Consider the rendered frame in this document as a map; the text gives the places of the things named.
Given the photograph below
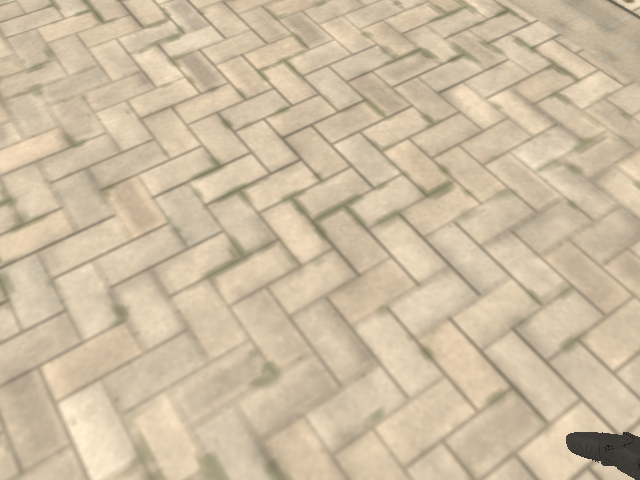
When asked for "right robot hand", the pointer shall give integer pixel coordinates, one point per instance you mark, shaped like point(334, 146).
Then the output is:
point(621, 451)

